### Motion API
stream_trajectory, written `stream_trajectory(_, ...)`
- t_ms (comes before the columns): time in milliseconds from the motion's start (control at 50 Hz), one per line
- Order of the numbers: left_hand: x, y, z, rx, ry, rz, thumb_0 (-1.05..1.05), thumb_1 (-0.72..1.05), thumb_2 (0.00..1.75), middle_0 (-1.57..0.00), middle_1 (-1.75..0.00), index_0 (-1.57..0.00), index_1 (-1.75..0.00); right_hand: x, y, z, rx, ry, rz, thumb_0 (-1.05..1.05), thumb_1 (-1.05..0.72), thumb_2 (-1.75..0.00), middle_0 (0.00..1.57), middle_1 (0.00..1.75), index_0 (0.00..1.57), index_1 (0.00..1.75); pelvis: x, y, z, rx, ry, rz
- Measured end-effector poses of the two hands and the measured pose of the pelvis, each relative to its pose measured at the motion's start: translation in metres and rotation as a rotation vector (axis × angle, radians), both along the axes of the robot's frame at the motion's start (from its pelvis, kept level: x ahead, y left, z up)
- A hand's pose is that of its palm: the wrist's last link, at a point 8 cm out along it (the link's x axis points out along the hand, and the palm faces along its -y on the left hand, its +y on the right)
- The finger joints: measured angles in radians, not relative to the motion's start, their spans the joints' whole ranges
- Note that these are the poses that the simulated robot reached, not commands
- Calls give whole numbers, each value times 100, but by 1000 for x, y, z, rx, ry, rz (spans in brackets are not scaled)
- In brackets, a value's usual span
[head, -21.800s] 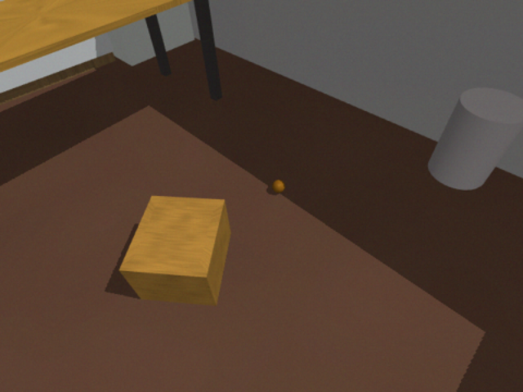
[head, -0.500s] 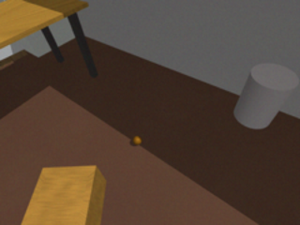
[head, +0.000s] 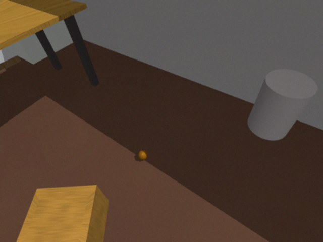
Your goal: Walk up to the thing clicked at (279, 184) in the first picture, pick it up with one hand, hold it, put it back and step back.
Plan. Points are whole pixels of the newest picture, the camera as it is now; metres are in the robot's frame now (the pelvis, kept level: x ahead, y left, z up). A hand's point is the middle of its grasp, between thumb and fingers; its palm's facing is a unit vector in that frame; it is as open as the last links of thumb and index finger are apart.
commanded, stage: walk up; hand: left
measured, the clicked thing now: (142, 154) +0.77 +0.23 -0.72
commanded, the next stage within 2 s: stand in 0.42 s
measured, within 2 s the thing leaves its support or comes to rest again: neither
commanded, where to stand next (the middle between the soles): +0.39 -0.01 m, yaw +0 degrees
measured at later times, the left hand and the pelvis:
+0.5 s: hand out of the picture +0.10 +0.26 -0.13, palm faces +0.02 -0.94 -0.34, open 7.3 cm; pelvis +0.00 +0.00 +0.02, yaw +1 degrees
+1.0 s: hand out of the picture +0.07 +0.25 -0.13, palm faces -0.01 -0.94 -0.35, open 7.3 cm; pelvis +0.01 -0.01 +0.02, yaw +1 degrees
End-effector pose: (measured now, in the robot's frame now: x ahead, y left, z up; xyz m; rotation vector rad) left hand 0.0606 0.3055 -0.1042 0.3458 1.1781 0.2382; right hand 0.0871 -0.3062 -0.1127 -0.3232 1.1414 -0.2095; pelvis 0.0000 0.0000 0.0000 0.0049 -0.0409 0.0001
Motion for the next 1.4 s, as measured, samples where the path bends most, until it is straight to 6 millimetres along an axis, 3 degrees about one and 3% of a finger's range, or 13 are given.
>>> stream_trajectory(200, 34, 2, 6, -24, -70, 0, 1, 91, 90, -20, -30, -21, -30, -9, 19, 0, 28, 70, 10, 1, -90, -90, 21, 30, 20, 30, 2, 3, 8, 0, 4, 8)
stream_trajectory(340, 44, 0, 10, -42, -91, -4, 1, 91, 90, -20, -30, -21, -30, -5, 20, 9, 23, 59, 13, 1, -90, -90, 21, 30, 20, 30, 1, 5, 14, -3, -2, 12)
stream_trajectory(580, 15, -6, 10, -48, 10, 13, 1, 91, 90, -20, -30, -21, -30, 5, 13, 17, 28, 39, 19, 0, -90, -90, 21, 30, 20, 30, 1, 0, 22, 0, -4, 17)
stream_trajectory(760, -3, -11, 9, -42, 66, 21, 1, 91, 90, -20, -30, -21, -30, -1, 6, 15, 33, 73, 12, 0, -90, -90, 21, 30, 20, 30, 2, -6, 24, -3, 3, 17)
stream_trajectory(1180, 19, -18, 14, -34, 24, 0, 1, 91, 90, -20, -30, -21, -30, -15, -1, 12, 32, 101, -3, 0, -90, -90, 21, 30, 20, 30, 5, -12, 24, -1, 1, 14)
stream_trajectory(1400, 17, -18, 11, -39, 43, 3, 1, 91, 90, -20, -30, -21, -30, -22, -5, 12, 23, 133, -5, 0, -90, -90, 21, 30, 20, 30, 7, -13, 24, -3, 11, 14)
